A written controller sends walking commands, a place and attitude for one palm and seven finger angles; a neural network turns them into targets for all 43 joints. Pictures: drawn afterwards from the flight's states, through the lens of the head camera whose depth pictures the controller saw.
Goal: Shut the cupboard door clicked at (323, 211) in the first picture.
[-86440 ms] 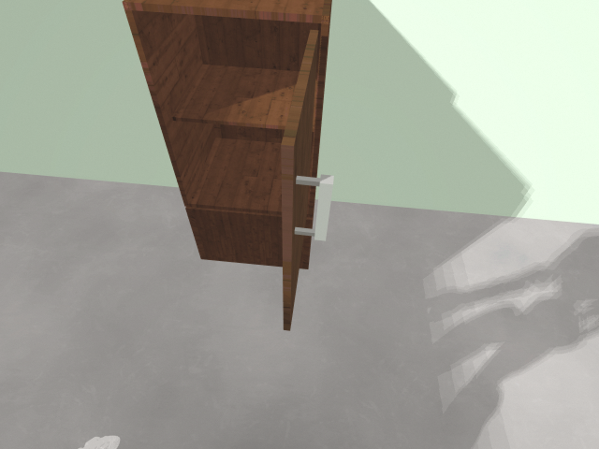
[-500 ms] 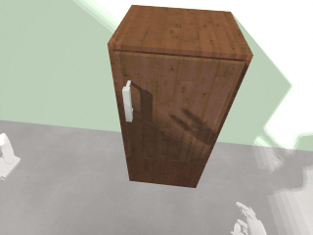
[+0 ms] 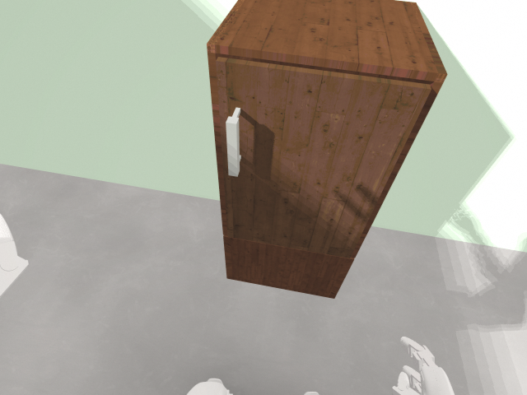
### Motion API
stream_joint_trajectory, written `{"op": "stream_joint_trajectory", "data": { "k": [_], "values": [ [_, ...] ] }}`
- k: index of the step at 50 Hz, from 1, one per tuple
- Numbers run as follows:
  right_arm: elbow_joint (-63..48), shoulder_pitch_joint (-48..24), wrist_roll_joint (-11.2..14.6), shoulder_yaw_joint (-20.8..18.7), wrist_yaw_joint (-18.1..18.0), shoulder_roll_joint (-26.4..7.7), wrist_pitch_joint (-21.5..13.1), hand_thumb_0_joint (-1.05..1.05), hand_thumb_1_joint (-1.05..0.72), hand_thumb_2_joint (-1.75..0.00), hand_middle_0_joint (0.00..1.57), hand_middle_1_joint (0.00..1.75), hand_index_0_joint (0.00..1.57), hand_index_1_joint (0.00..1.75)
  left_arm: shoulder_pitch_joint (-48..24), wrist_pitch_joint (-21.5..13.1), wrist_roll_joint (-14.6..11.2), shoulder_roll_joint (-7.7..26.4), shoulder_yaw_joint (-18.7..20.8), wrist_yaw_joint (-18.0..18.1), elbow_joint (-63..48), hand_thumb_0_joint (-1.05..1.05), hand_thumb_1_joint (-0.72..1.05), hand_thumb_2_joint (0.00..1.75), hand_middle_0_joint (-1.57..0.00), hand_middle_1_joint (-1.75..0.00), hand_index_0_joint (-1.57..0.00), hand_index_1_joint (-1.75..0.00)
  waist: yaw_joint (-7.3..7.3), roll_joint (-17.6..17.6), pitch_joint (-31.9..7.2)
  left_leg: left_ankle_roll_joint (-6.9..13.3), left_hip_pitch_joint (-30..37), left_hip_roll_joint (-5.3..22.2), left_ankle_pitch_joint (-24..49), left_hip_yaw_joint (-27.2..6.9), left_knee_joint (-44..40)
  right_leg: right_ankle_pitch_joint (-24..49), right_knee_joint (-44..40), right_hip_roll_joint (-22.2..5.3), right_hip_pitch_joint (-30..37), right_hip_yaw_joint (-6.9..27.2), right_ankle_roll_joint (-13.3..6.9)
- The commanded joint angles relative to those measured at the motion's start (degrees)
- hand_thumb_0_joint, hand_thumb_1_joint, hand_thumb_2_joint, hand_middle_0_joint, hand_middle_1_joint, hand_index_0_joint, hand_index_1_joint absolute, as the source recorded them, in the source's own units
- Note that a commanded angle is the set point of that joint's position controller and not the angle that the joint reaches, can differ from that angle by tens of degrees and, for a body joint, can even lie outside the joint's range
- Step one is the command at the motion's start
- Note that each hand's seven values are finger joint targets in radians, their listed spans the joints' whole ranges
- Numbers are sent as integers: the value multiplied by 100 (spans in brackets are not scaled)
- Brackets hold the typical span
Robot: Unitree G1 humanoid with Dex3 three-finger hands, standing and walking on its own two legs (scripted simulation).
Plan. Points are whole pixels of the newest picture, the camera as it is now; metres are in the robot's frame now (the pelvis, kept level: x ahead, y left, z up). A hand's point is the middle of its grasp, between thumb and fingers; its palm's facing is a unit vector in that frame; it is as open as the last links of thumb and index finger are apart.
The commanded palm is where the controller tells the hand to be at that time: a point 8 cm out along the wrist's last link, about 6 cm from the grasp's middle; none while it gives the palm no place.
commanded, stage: step back with the hand held close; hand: left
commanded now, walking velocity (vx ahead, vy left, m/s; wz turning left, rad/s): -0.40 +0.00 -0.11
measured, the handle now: (235, 142) +0.62 +0.10 +0.02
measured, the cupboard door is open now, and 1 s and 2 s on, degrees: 0 0 0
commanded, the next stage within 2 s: stop stepping back and stand still in 0.28 s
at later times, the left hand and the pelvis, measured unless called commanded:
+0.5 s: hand out of the picture +0.11 +0.29 +0.19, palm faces +0.48 -0.80 -0.36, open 7.4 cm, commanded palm +0.04 +0.32 +0.20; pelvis -0.10 +0.02 +0.01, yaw -1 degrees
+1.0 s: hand out of the picture +0.05 +0.26 +0.19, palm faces +0.39 -0.84 -0.37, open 7.4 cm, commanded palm +0.00 +0.30 +0.20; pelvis -0.18 +0.02 +0.02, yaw -7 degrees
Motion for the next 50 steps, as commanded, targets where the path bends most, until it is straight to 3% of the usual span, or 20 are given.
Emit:
{"op": "stream_joint_trajectory", "data": {
  "k": [1,3,6,8,13,16,17,19,21,22,24,25,27,30,34,37,40,41,46,50],
  "values": [
    [-740,-381,43,-272,45,-511,-108,0,-90,-90,20,30,20,30,-523,-242,-86,1367,666,221,-1276,0,90,90,-20,-30,-20,-30,-200,-815,-859,-64,1161,-224,-212,189,-63,-1423,-2142,-1333,-450,1264,-573],
    [-742,-322,42,-312,-28,-650,-20,0,-90,-90,20,30,20,30,-375,-242,-121,1417,786,251,-1180,0,90,90,-20,-30,-20,-30,-260,3,-626,108,1226,108,-613,-265,-1096,-1813,-1672,-718,-817,631,-294],
    [-930,-608,4,-351,-148,-715,-209,0,-90,-90,20,30,20,30,-433,-347,-55,1229,894,209,-1513,0,90,90,-20,-30,-20,-30,-57,2172,-902,847,-1426,2051,-2261,-2052,-3576,-1230,2375,527,1687,-295,97],
    [-836,-721,56,-476,-89,-616,-371,0,-90,-90,20,30,20,30,-580,-348,-188,1495,1049,186,-1586,0,90,90,-20,-30,-20,-30,31,1318,-1280,682,-184,1905,-706,-1166,-2771,-1791,2424,396,1118,-105,16],
    [-789,-828,73,-334,58,-627,-497,0,-90,-90,20,30,20,30,84,-263,-298,1186,735,89,-999,0,90,90,-20,-30,-20,-30,46,1557,-405,128,150,1627,-1044,53,-2441,-1729,-270,29,981,-396,-241],
    [-639,-672,-64,-176,91,-347,-385,0,-90,-90,20,30,20,30,-867,-410,-64,1554,675,205,-1142,0,90,90,-20,-30,-20,-30,-8,-1012,-302,-494,1321,315,-119,745,480,-841,-2694,-1890,-1022,2555,-1074],
    [-568,-796,-10,-192,123,-293,-290,0,-90,-90,20,30,20,30,-1115,-200,-36,1262,221,199,-952,0,90,90,-20,-30,-20,-30,63,-1530,-431,-442,939,172,-222,413,1162,-61,-2483,-1865,-621,2330,-1032],
    [-656,-898,-2,-130,14,-256,-242,0,-90,-90,20,30,20,30,-1441,-110,-10,1502,395,191,-1215,0,90,90,-20,-30,-20,-30,21,-1516,-400,-402,613,125,-290,276,1021,2328,-1803,-1681,116,1795,-1031],
    [-576,-670,38,-70,-79,-338,-134,0,-90,-90,20,30,20,30,-1319,8,-25,1187,229,138,-815,0,90,90,-20,-30,-20,-30,-118,-499,-641,-328,1247,21,319,386,-511,2897,-1057,-1265,549,999,-713],
    [-605,-591,66,-94,-110,-433,-123,0,-90,-90,20,30,20,30,-1341,28,-43,1148,214,113,-880,0,90,90,-20,-30,-20,-30,-159,174,-753,-290,1798,-20,1190,555,-1489,2495,-767,-914,530,674,-439],
    [-831,-519,118,-238,-106,-745,-252,0,-90,-90,20,30,20,30,-1025,-17,-60,1227,405,78,-1252,0,90,90,-20,-30,-20,-30,62,1466,-1220,69,2381,1300,3224,-390,-2191,-262,99,-106,503,12,-8],
    [-913,-404,161,-293,-46,-731,-326,0,-90,-90,20,30,20,30,-821,-50,-141,1174,437,48,-1172,0,90,90,-20,-30,-20,-30,65,1168,-1277,183,2411,1523,2699,-407,-2438,-1443,426,80,535,-27,-19],
    [-1000,-421,31,-228,0,-598,-430,0,-90,-90,20,30,20,30,-196,-9,-306,1213,664,32,-1469,0,90,90,-20,-30,-20,-30,-24,1878,-1289,226,2300,1970,1729,-1339,-3013,-1868,1506,73,161,-226,25],
    [-992,-459,51,-157,99,-575,-450,0,-90,-90,20,30,20,30,319,53,-271,997,515,38,-1589,0,90,90,-20,-30,-20,-30,-81,933,-925,430,1861,1837,150,-688,-3075,-1412,1252,-81,411,-367,18],
    [-1052,-517,25,-48,2,-599,-241,0,-90,-90,20,30,20,30,474,243,-245,1046,478,99,-1069,0,90,90,-20,-30,-20,-30,-111,1576,-254,53,536,1425,-1791,-184,-3818,-1488,66,203,1595,-1080,-103],
    [-1001,-409,-13,-104,-106,-640,-80,0,-90,-90,20,30,20,30,281,338,-209,1271,577,152,-909,0,90,90,-20,-30,-20,-30,-150,1197,-419,-56,369,902,-1748,208,-2939,-1413,-1254,143,2438,-1096,-319],
    [-916,-347,-74,-97,-46,-609,24,0,-90,-90,20,30,20,30,-120,237,-204,1729,916,205,-1143,0,90,90,-20,-30,-20,-30,-75,-531,-346,-92,-279,221,77,328,446,-1691,-2685,-2051,1663,2050,-1413],
    [-809,-253,1,-106,-1,-576,-74,0,-90,-90,20,30,20,30,-194,172,-214,1531,784,248,-909,0,90,90,-20,-30,-20,-30,-32,-849,-398,-163,-693,190,-70,163,1032,-1490,-2631,-2213,1930,2180,-1561],
    [-565,-375,7,-121,-77,-609,-153,0,-90,-90,20,30,20,30,-698,24,-66,1106,243,186,-481,0,90,90,-20,-30,-20,-30,-117,-346,339,-65,272,396,354,167,428,-1965,-2410,-1580,422,891,-1090],
    [-533,-373,-23,-133,-207,-576,-315,0,-90,-90,20,30,20,30,-830,-51,-17,1173,256,225,-618,0,90,90,-20,-30,-20,-30,-61,-14,303,40,1450,119,388,639,-936,-2593,-2129,-1244,191,659,-902]
  ]
}}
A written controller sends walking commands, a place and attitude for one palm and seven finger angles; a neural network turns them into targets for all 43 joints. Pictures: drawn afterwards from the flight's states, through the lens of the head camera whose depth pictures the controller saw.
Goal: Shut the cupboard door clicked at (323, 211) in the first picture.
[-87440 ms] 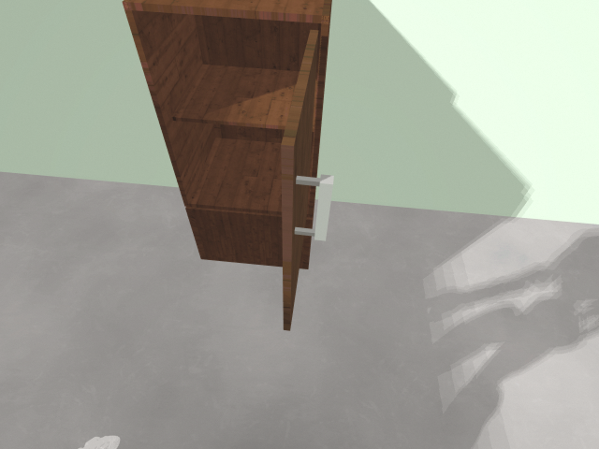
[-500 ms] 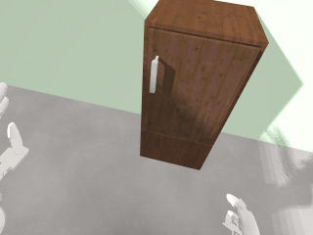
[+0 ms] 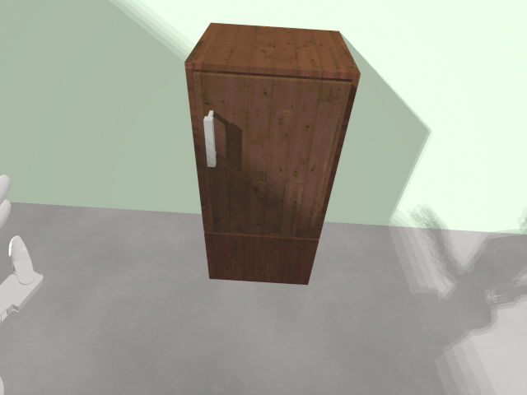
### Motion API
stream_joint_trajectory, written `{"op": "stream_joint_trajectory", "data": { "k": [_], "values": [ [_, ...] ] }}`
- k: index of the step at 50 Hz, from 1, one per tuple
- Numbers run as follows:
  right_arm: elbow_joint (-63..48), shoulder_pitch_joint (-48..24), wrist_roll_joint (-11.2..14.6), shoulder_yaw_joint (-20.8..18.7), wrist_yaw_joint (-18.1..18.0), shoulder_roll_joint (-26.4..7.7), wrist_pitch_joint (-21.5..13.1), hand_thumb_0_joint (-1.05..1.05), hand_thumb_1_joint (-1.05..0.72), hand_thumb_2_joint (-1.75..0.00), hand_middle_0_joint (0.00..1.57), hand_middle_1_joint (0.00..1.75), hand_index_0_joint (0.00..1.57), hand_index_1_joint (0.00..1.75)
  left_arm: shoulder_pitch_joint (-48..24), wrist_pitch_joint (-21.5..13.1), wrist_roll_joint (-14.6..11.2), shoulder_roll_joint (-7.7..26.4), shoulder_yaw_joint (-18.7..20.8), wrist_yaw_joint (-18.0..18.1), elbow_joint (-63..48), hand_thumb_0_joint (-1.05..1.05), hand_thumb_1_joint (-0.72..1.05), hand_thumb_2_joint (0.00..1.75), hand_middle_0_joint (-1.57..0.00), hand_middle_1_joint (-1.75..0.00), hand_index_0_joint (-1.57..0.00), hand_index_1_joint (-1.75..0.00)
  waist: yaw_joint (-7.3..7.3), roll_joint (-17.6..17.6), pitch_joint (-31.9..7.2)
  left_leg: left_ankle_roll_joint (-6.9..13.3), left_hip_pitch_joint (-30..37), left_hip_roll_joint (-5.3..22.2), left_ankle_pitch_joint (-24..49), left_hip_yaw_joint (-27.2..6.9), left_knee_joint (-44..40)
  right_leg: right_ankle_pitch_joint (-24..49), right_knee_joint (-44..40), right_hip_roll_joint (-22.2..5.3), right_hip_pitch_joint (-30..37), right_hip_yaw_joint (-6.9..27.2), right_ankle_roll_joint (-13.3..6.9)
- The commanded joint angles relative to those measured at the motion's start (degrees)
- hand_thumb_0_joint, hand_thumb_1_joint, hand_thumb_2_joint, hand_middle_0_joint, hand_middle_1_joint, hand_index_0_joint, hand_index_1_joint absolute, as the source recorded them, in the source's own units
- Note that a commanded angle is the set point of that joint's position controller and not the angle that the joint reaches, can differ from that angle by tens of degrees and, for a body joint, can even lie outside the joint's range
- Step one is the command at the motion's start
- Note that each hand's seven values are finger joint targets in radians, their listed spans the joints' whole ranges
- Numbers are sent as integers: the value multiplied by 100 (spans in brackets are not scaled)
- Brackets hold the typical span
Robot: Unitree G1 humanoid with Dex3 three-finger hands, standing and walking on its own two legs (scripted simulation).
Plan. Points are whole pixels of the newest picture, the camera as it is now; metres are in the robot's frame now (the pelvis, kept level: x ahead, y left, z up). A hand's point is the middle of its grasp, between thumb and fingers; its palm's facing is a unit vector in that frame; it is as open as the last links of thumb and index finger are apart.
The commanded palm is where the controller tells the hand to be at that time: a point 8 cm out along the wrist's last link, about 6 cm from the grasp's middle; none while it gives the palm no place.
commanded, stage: stop stepping back and stand still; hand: left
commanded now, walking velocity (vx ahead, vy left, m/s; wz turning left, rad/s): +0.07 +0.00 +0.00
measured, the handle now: (211, 138) +0.77 +0.19 +0.00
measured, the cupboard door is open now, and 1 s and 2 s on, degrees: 0 0 0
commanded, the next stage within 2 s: let the arm hang, fingers relaxed in 0.90 s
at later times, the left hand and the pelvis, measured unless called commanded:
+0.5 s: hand (45, 260) +0.23 +0.28 +0.16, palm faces +0.43 -0.80 -0.43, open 7.4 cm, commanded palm +0.17 +0.32 +0.18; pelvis +0.02 +0.02 +0.00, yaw -1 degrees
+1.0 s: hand (25, 267) +0.22 +0.30 +0.16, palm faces +0.42 -0.79 -0.44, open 7.4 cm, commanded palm none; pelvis +0.01 +0.03 +0.00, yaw -1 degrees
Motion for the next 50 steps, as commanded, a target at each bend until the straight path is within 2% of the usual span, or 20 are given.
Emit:
{"op": "stream_joint_trajectory", "data": {
  "k": [1,3,4,5,6,8,11,12,14,16,18,22,25,28,30,38,44,48,49,50],
  "values": [
    [-1054,-1086,7,-165,-118,-481,-511,0,-90,-90,20,30,20,30,-797,-440,44,1313,706,122,-1216,0,90,90,-20,-30,-20,-30,-46,166,839,144,1015,-112,-178,172,-1243,-1679,-1161,-1188,-1450,1258,-340],
    [-1180,-1041,56,-238,-129,-619,-559,0,-90,-90,20,30,20,30,-532,-476,-29,1372,886,93,-1486,0,90,90,-20,-30,-20,-30,-37,804,593,325,1325,330,83,-516,-1888,-605,-252,-682,-1191,937,-11],
    [-1167,-1042,51,-191,-111,-591,-556,0,-90,-90,20,30,20,30,-326,-504,-60,1445,1052,96,-1527,0,90,90,-20,-30,-20,-30,-16,1146,397,408,1245,626,108,-1012,-2159,-377,105,-379,-1065,598,158],
    [-1118,-1049,18,-121,-99,-522,-542,0,-90,-90,20,30,20,30,-164,-483,-61,1418,1128,83,-1398,0,90,90,-20,-30,-20,-30,-43,1405,354,499,958,908,-330,-1463,-2575,-357,427,-175,-876,268,293],
    [-1144,-1108,7,-110,-92,-524,-544,0,-90,-90,20,30,20,30,-234,-459,-36,1358,1085,70,-1432,0,90,90,-20,-30,-20,-30,-41,1346,420,577,536,1092,-581,-1594,-2763,-215,560,-143,-547,141,350],
    [-1134,-1128,16,-104,-85,-521,-606,0,-90,-90,20,30,20,30,-321,-460,-20,1334,1068,53,-1406,0,90,90,-20,-30,-20,-30,-36,1068,450,471,284,942,-601,-1176,-2652,104,189,-196,-191,182,357],
    [-1138,-1030,73,-109,1,-481,-609,0,-90,-90,20,30,20,30,52,-393,-88,1107,912,40,-1185,0,90,90,-20,-30,-20,-30,-63,459,35,215,568,382,495,-399,-1804,1078,-394,-421,52,691,227],
    [-1134,-1019,79,-118,32,-461,-588,0,-90,-90,20,30,20,30,98,-374,-111,1098,884,34,-1160,0,90,90,-20,-30,-20,-30,-79,227,-91,132,763,239,798,-212,-1493,1416,-511,-592,-42,944,148],
    [-1124,-1024,80,-94,55,-402,-526,0,-90,-90,20,30,20,30,126,-325,-135,1100,824,36,-1089,0,90,90,-20,-30,-20,-30,-109,77,-177,47,946,123,1123,-92,-1212,2030,-616,-848,-139,1155,50],
    [-1146,-1085,83,-84,49,-391,-459,0,-90,-90,20,30,20,30,-22,-283,-136,1138,814,41,-1094,0,90,90,-20,-30,-20,-30,-101,-87,-209,38,1094,97,1342,-82,-1230,2392,-601,-853,-171,1085,82],
    [-1180,-1191,68,-80,-1,-415,-421,0,-90,-90,20,30,20,30,-191,-267,-127,1285,909,50,-1218,0,90,90,-20,-30,-20,-30,-83,251,-247,54,1316,132,1687,-74,-1350,2601,-513,-756,-236,947,162],
    [-1288,-1229,83,-64,-47,-411,-354,0,-90,-90,20,30,20,30,-295,-254,-117,1230,841,39,-1380,0,90,90,-20,-30,-20,-30,-47,518,-331,92,1473,258,2269,-143,-1576,2492,-390,-504,-77,648,276],
    [-1336,-1245,95,-63,-53,-409,-336,0,-90,-90,20,30,20,30,-260,-227,-129,1142,770,29,-1329,0,90,90,-20,-30,-20,-30,-48,509,-263,69,1368,242,2104,-143,-1607,2351,-469,-505,-38,625,280],
    [-1379,-1272,90,-93,-56,-461,-326,0,-90,-90,20,30,20,30,-153,-221,-140,1191,837,34,-1393,0,90,90,-20,-30,-20,-30,-40,758,-229,53,1340,219,1933,-154,-1688,2139,-553,-474,-91,626,271],
    [-1411,-1255,92,-72,-51,-440,-301,0,-90,-90,20,30,20,30,-24,-201,-151,1108,790,34,-1264,0,90,90,-20,-30,-20,-30,-39,605,-169,56,1218,248,1784,-200,-1770,1965,-586,-448,-58,579,291],
    [-1452,-1284,80,-106,-77,-510,-300,0,-90,-90,20,30,20,30,32,-198,-172,1238,894,45,-1452,0,90,90,-20,-30,-20,-30,-26,790,-289,41,1233,247,1651,-250,-1902,1746,-624,-396,-26,491,313],
    [-1383,-1242,79,-85,-87,-476,-320,0,-90,-90,20,30,20,30,-1,-180,-165,1095,773,51,-1274,0,90,90,-20,-30,-20,-30,-37,539,-132,41,1072,208,1079,-275,-1969,1376,-812,-419,-84,521,310],
    [-1362,-1289,58,-96,-94,-517,-352,0,-90,-90,20,30,20,30,-48,-183,-152,1216,867,61,-1262,0,90,90,-20,-30,-20,-30,-16,622,-122,41,1107,192,935,-297,-2049,1188,-873,-397,-161,503,316],
    [-1356,-1281,65,-71,-89,-463,-350,0,-90,-90,20,30,20,30,-19,-184,-154,1098,768,50,-1231,0,90,90,-20,-30,-20,-30,-25,545,-108,55,1079,199,900,-314,-2057,1174,-877,-412,-143,492,316],
    [-235,-1736,177,-271,464,-1534,-656,0,-90,-90,20,30,20,30,-330,603,219,138,-1712,-760,2958,0,90,90,-20,-30,-20,-30,-152,627,540,104,666,417,2210,-410,-1233,1652,-46,-806,-752,119,225]
  ]
}}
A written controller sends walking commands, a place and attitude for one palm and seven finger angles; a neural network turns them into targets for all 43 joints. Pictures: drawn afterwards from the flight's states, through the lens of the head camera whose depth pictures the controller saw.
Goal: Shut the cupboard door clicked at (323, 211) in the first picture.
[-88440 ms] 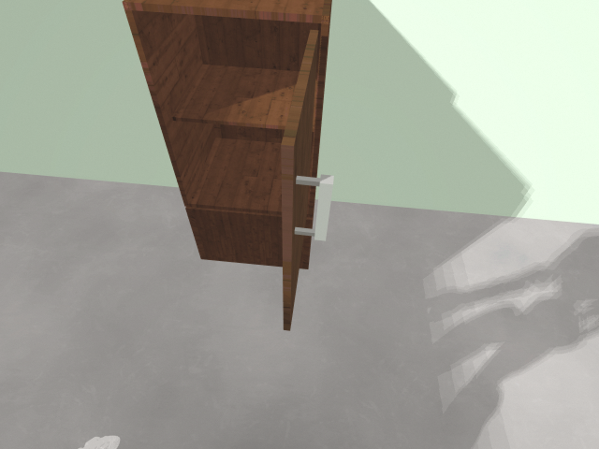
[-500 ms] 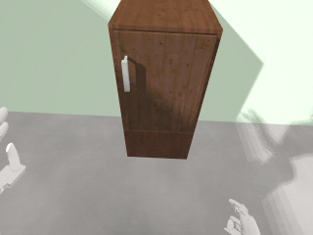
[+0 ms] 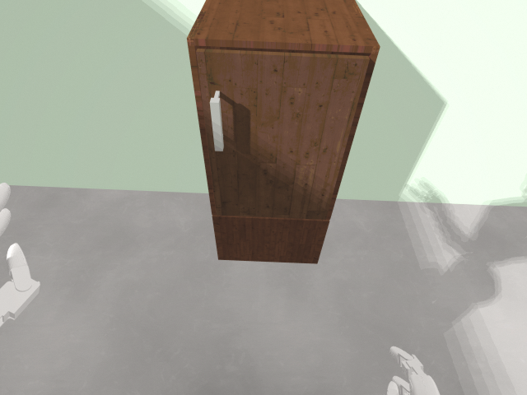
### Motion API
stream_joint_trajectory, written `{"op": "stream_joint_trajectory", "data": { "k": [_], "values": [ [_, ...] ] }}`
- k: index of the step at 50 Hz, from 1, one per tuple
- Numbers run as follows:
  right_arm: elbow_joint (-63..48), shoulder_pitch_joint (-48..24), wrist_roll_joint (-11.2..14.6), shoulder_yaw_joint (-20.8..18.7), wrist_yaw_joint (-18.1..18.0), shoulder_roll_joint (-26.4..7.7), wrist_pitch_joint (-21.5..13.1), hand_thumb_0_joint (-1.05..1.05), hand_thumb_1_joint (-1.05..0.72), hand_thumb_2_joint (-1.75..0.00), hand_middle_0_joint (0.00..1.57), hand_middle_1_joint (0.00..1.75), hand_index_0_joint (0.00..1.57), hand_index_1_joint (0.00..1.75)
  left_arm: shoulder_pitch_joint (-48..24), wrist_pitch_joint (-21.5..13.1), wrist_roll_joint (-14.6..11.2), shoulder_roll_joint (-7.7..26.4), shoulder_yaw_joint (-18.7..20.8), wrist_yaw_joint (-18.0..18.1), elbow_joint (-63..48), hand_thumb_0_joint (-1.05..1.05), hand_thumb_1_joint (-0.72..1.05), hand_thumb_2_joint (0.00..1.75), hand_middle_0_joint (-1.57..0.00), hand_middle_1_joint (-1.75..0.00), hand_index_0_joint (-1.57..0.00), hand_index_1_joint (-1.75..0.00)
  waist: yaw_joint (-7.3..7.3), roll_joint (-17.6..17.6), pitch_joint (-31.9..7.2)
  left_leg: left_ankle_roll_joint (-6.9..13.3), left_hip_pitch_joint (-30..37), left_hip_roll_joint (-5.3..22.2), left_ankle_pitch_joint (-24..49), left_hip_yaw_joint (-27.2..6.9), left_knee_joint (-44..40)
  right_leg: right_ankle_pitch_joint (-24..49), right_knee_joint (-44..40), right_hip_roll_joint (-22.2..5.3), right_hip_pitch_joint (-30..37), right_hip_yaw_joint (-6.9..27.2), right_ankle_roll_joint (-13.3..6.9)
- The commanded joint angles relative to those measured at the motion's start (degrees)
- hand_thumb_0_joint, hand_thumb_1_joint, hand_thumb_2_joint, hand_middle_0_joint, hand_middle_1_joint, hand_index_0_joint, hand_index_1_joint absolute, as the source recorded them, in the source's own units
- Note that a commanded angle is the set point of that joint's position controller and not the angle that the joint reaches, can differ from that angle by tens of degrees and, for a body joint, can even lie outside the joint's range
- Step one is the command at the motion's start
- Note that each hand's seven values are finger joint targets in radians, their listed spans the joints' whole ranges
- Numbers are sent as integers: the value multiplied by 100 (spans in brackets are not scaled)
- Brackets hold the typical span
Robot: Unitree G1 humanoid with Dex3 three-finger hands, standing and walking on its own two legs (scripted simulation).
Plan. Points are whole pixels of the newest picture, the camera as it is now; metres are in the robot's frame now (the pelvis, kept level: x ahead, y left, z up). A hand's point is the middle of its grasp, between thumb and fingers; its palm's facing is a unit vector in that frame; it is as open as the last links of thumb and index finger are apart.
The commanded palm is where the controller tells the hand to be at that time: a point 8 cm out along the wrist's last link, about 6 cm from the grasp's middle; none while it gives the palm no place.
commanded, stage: let the arm hang, fingers relaxed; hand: left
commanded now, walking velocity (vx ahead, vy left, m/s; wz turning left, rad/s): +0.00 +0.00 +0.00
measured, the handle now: (218, 121) +0.76 +0.16 -0.01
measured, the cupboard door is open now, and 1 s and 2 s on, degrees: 0 0 0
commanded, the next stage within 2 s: look to check the result in 1.10 s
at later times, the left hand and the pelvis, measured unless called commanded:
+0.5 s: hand out of the picture -0.07 +0.18 -0.18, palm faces +0.04 -0.98 -0.20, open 7.2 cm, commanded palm none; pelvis -0.02 -0.01 +0.00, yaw +1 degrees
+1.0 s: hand out of the picture -0.02 +0.15 -0.17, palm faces +0.03 -0.98 -0.18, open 7.3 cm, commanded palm none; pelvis -0.01 -0.01 +0.00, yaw +0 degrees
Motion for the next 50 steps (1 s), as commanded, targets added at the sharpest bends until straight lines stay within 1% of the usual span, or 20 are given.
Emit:
{"op": "stream_joint_trajectory", "data": {
  "k": [1,2,3,4,6,7,8,9,11,13,15,17,22,23,27,32,35,38,44,50],
  "values": [
    [249,-702,91,-558,516,-1624,-233,0,-90,-90,20,30,20,30,-627,898,382,1,-1649,-840,3205,0,90,90,-20,-30,-20,-30,-76,566,-186,-26,406,542,1698,-536,122,962,378,-652,-851,348,-154],
    [298,-545,23,-510,513,-1540,-88,0,-90,-90,20,30,20,30,-774,958,402,-91,-1693,-885,3381,0,90,90,-20,-30,-20,-30,-39,499,-250,113,220,663,1424,-671,44,336,626,-508,-870,187,-165],
    [319,-545,-15,-461,497,-1526,30,0,-90,-90,20,30,20,30,-894,942,443,-70,-1725,-914,3692,0,90,90,-20,-30,-20,-30,13,116,-239,204,135,720,1395,-810,-36,153,750,-403,-788,194,-172],
    [351,-583,-40,-407,489,-1532,106,0,-90,-90,20,30,20,30,-974,934,443,-21,-1767,-929,3993,0,90,90,-20,-30,-20,-30,52,-235,-224,264,7,723,1163,-912,-106,75,705,-394,-639,206,-178],
    [504,-612,-79,-349,499,-1484,227,0,-90,-90,20,30,20,30,-1229,915,472,117,-1826,-933,4704,0,90,90,-20,-30,-20,-30,54,-916,-99,204,49,524,729,-927,-76,107,356,-526,-672,454,-252],
    [617,-564,-95,-343,509,-1423,303,0,-90,-90,20,30,20,30,-1360,909,484,146,-1858,-924,5112,0,90,90,-20,-30,-20,-30,5,-1143,-15,160,219,410,498,-861,14,-16,137,-668,-900,623,-312],
    [723,-494,-109,-313,519,-1325,380,0,-90,-90,20,30,20,30,-1467,919,484,140,-1917,-905,5484,0,90,90,-20,-30,-20,-30,-49,-1177,58,115,387,308,423,-792,62,-138,-33,-762,-1080,729,-361],
    [856,-447,-130,-276,520,-1172,446,0,-90,-90,20,30,20,30,-1571,940,468,64,-1985,-888,5831,0,90,90,-20,-30,-20,-30,-85,-976,137,88,477,232,333,-728,65,-240,-160,-832,-1191,800,-381],
    [1131,-352,-152,-225,513,-1017,509,0,-90,-90,20,30,20,30,-1677,967,446,-50,-2070,-866,6448,0,90,90,-20,-30,-20,-30,-116,-359,262,42,607,226,228,-722,-146,-385,-201,-766,-1240,784,-353],
    [1367,-315,-141,-229,489,-995,527,0,-90,-90,20,30,20,30,-1530,956,440,-77,-2089,-852,7003,0,90,90,-20,-30,-20,-30,-48,134,269,40,527,293,105,-772,-397,-312,-204,-642,-954,697,-273],
    [1629,-217,-147,-236,438,-823,502,0,-90,-90,20,30,20,30,-1372,932,429,-290,-2050,-839,7492,0,90,90,-20,-30,-20,-30,-1,567,167,51,443,307,-55,-770,-563,-79,-237,-609,-618,665,-294],
    [1843,-124,-135,-253,394,-773,487,0,-90,-90,20,30,20,30,-1233,916,413,-339,-2035,-839,7874,0,90,90,-20,-30,-20,-30,32,892,113,61,461,326,-54,-767,-653,160,-289,-589,-408,636,-320],
    [2299,290,-90,-278,319,-626,504,0,-90,-90,20,30,20,30,-1114,894,395,-511,-2096,-823,8516,0,90,90,-20,-30,-20,-30,-23,359,282,64,653,389,11,-753,-700,184,-531,-620,-456,572,-323],
    [2326,315,-74,-305,313,-689,509,0,-90,-90,20,30,20,30,-1069,881,397,-485,-2090,-819,8592,0,90,90,-20,-30,-20,-30,-9,206,345,73,741,400,69,-746,-677,168,-581,-609,-519,571,-324],
    [2535,497,-88,-319,293,-559,543,0,-90,-90,20,30,20,30,-981,906,398,-638,-2113,-794,8851,0,90,90,-20,-30,-20,-30,-36,66,647,72,650,404,-391,-758,-840,-224,-656,-592,-712,547,-310],
    [2656,642,-94,-320,295,-404,549,0,-90,-90,20,30,20,30,-864,917,409,-756,-2115,-765,8960,0,90,90,-20,-30,-20,-30,-17,-163,726,81,612,383,-444,-720,-878,-344,-633,-582,-781,531,-282],
    [2690,706,-93,-306,301,-290,541,0,-90,-90,20,30,20,30,-864,901,409,-824,-2117,-746,8951,0,90,90,-20,-30,-20,-30,-37,-201,734,75,647,372,-244,-669,-843,-227,-619,-592,-790,545,-277],
    [2705,665,-82,-308,301,-277,523,0,-90,-90,20,30,20,30,-813,895,416,-847,-2110,-733,8953,0,90,90,-20,-30,-20,-30,7,-132,756,77,676,381,-130,-652,-860,-67,-568,-583,-771,508,-257],
    [2747,665,-101,-288,302,-149,522,0,-90,-90,20,30,20,30,-913,900,415,-933,-2105,-724,8922,0,90,90,-20,-30,-20,-30,-13,-32,907,46,613,362,-201,-649,-938,-73,-583,-573,-799,513,-235],
    [2725,666,-95,-273,286,-135,477,0,-90,-90,20,30,20,30,-936,862,406,-941,-2097,-731,8910,0,90,90,-20,-30,-20,-30,3,-13,741,44,714,364,370,-576,-830,413,-584,-608,-544,509,-231]
  ]
}}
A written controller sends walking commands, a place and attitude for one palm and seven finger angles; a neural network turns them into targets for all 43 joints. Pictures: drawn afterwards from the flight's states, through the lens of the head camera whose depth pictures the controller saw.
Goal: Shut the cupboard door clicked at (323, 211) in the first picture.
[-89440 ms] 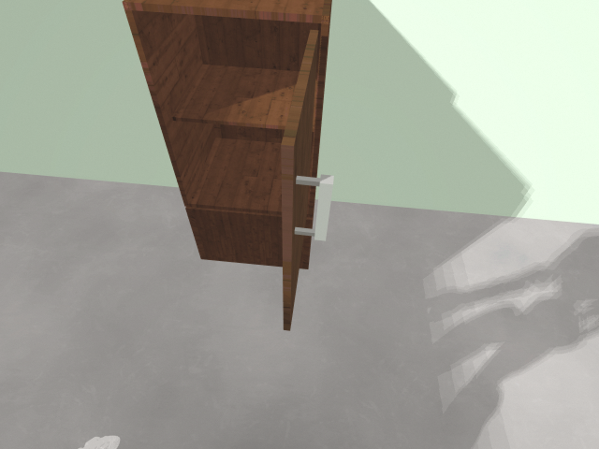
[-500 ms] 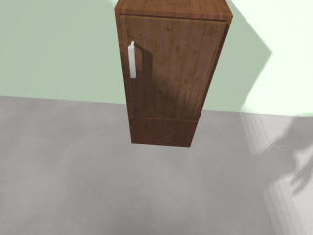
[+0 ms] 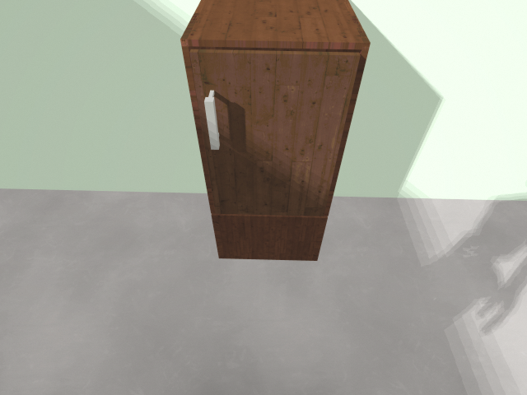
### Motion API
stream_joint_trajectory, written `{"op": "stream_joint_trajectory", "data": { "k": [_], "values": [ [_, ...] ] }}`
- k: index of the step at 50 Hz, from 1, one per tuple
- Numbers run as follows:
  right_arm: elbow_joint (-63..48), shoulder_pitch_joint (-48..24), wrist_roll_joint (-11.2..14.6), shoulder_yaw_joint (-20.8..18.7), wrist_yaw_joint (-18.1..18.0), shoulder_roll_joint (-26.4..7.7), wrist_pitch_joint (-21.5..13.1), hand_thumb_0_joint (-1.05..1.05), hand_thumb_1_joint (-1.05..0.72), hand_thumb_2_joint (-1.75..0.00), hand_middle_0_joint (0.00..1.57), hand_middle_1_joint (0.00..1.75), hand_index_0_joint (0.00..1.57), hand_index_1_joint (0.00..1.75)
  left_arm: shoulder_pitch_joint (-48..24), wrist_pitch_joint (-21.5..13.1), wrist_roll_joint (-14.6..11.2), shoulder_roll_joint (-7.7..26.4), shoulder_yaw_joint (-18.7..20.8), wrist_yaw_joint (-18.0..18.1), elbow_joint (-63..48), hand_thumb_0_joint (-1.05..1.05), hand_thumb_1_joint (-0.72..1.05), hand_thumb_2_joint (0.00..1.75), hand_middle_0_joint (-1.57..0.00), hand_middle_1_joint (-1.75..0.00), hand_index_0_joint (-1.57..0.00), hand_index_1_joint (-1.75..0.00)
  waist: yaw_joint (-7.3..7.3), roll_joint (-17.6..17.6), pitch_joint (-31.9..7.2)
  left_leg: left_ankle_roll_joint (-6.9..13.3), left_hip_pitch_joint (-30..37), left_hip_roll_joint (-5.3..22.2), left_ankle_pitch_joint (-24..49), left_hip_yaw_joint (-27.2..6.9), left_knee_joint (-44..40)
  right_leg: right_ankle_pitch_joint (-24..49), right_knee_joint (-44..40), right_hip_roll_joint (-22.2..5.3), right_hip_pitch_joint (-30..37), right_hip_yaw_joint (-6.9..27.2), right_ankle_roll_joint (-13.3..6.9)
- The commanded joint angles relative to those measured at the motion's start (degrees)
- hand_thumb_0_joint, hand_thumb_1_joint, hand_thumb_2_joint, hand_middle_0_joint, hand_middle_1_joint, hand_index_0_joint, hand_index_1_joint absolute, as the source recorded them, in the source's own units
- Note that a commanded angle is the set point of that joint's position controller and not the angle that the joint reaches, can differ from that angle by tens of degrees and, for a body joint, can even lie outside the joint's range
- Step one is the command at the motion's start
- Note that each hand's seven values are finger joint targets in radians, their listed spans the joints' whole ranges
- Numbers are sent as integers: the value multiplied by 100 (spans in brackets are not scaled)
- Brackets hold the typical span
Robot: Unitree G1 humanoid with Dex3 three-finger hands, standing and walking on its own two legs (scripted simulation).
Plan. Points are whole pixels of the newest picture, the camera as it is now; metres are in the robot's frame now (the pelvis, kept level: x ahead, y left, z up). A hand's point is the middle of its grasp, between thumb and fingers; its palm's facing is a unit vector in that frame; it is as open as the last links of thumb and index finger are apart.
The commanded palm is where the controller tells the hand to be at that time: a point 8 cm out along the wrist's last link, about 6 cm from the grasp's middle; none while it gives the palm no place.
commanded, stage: let the arm hang, fingers relaxed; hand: left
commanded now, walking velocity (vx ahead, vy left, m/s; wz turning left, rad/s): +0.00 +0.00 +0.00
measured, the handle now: (213, 120) +0.77 +0.17 -0.01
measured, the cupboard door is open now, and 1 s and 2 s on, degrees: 0 0 0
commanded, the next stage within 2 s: look to check the result in 0.10 s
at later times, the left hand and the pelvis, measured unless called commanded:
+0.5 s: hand out of the picture -0.01 +0.16 -0.17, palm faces +0.05 -0.98 -0.19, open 7.4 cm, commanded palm none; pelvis +0.01 -0.01 +0.00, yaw +1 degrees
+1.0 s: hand out of the picture +0.02 +0.16 -0.17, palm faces +0.04 -0.98 -0.21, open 7.4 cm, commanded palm none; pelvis +0.03 -0.02 +0.00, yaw +1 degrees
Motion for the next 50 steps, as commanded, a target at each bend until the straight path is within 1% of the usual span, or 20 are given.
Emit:
{"op": "stream_joint_trajectory", "data": {
  "k": [1,3,5,6,10,14,16,18,21,23,25,28,30,33,36,40,43,45,48,50],
  "values": [
    [-121,349,15,-94,-27,-500,-75,0,-90,-90,20,30,20,30,541,-76,3,593,141,43,-53,0,90,90,-20,-30,-20,-30,37,4,405,101,379,432,161,-619,-427,457,-696,-555,-639,523,-149],
    [-133,330,30,-101,-31,-555,-78,0,-90,-90,20,30,20,30,552,-88,3,629,142,44,-52,0,90,90,-20,-30,-20,-30,43,11,379,99,466,445,300,-610,-393,530,-711,-549,-638,511,-147],
    [-104,323,21,-92,-34,-511,-66,0,-90,-90,20,30,20,30,505,-78,-3,598,132,45,-42,0,90,90,-20,-30,-20,-30,24,83,466,83,413,441,176,-612,-431,445,-751,-557,-632,511,-147],
    [-104,336,17,-91,-36,-519,-69,0,-90,-90,20,30,20,30,511,-76,-3,602,136,43,-42,0,90,90,-20,-30,-20,-30,24,90,426,84,437,436,170,-620,-442,449,-743,-549,-605,506,-150],
    [-94,320,25,-89,-41,-543,-72,0,-90,-90,20,30,20,30,515,-89,-4,620,138,44,-17,0,90,90,-20,-30,-20,-30,26,-3,425,88,484,449,354,-618,-411,614,-767,-562,-538,483,-147],
    [-96,264,29,-90,-38,-557,-50,0,-90,-90,20,30,20,30,541,-84,-4,621,122,43,7,0,90,90,-20,-30,-20,-30,22,-44,499,81,528,442,186,-612,-426,424,-843,-577,-635,482,-152],
    [-99,249,27,-92,-42,-572,-59,0,-90,-90,20,30,20,30,555,-100,-5,636,124,42,14,0,90,90,-20,-30,-20,-30,26,-28,411,84,576,446,339,-601,-394,616,-832,-583,-550,493,-153],
    [-101,208,43,-103,-42,-635,-55,0,-90,-90,20,30,20,30,578,-110,-4,682,130,46,15,0,90,90,-20,-30,-20,-30,34,-77,415,86,634,454,380,-610,-385,636,-855,-577,-573,502,-157],
    [-77,182,30,-89,-44,-607,-59,0,-90,-90,20,30,20,30,561,-109,-7,655,119,45,25,0,90,90,-20,-30,-20,-30,29,-15,436,77,611,448,383,-604,-395,697,-861,-591,-524,505,-155],
    [-109,150,42,-99,-45,-683,-60,0,-90,-90,20,30,20,30,553,-122,-1,719,136,45,19,0,90,90,-20,-30,-20,-30,28,-78,378,82,663,465,444,-606,-384,767,-864,-582,-500,509,-159],
    [-81,124,28,-93,-48,-640,-65,0,-90,-90,20,30,20,30,532,-117,-6,668,122,45,37,0,90,90,-20,-30,-20,-30,25,-4,389,77,669,466,466,-593,-394,820,-863,-597,-473,505,-157],
    [-109,87,42,-101,-50,-717,-68,0,-90,-90,20,30,20,30,544,-133,-1,754,136,44,35,0,90,90,-20,-30,-20,-30,36,-58,386,81,717,478,560,-591,-384,979,-885,-601,-449,507,-155],
    [-91,88,28,-97,-54,-692,-71,0,-90,-90,20,30,20,30,502,-135,-6,724,134,46,30,0,90,90,-20,-30,-20,-30,23,-89,315,72,710,473,571,-594,-377,1078,-871,-609,-352,515,-154],
    [-104,20,40,-101,-51,-774,-67,0,-90,-90,20,30,20,30,483,-139,-2,806,136,44,21,0,90,90,-20,-30,-20,-30,38,-21,419,67,705,478,602,-581,-379,1137,-896,-612,-391,502,-154],
    [-95,8,28,-94,-51,-747,-68,0,-90,-90,20,30,20,30,425,-134,-8,798,131,39,23,0,90,90,-20,-30,-20,-30,31,12,434,54,667,472,547,-583,-414,1092,-916,-625,-336,506,-153],
    [-94,-25,21,-94,-47,-781,-63,0,-90,-90,20,30,20,30,381,-135,-9,815,129,38,4,0,90,90,-20,-30,-20,-30,29,-59,439,48,691,471,518,-593,-423,1068,-944,-620,-337,513,-152],
    [-127,-76,36,-111,-48,-873,-76,0,-90,-90,20,30,20,30,365,-151,-6,919,159,33,-30,0,90,90,-20,-30,-20,-30,45,-48,330,60,777,487,640,-591,-399,1258,-933,-628,-272,505,-160],
    [-115,-54,23,-104,-53,-863,-90,0,-90,-90,20,30,20,30,309,-154,-9,906,160,34,-34,0,90,90,-20,-30,-20,-30,34,-49,247,57,768,495,749,-580,-397,1450,-895,-638,-152,498,-160],
    [-126,-101,37,-112,-58,-942,-97,0,-90,-90,20,30,20,30,306,-161,-5,980,177,32,-51,0,90,90,-20,-30,-20,-30,50,-89,223,60,832,510,851,-566,-386,1602,-887,-639,-133,477,-159],
    [-117,-108,24,-110,-59,-897,-92,0,-90,-90,20,30,20,30,267,-155,-6,955,172,37,-40,0,90,90,-20,-30,-20,-30,39,-39,240,54,821,505,863,-557,-389,1674,-882,-649,-98,494,-160]
  ]
}}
